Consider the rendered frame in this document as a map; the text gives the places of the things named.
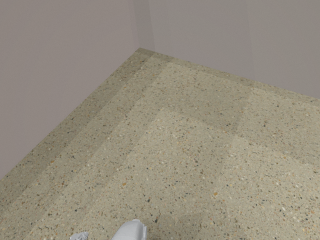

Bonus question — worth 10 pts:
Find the left robot thigh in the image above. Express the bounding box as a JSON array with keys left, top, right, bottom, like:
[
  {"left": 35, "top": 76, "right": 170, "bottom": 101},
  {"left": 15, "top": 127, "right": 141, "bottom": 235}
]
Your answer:
[{"left": 111, "top": 221, "right": 147, "bottom": 240}]

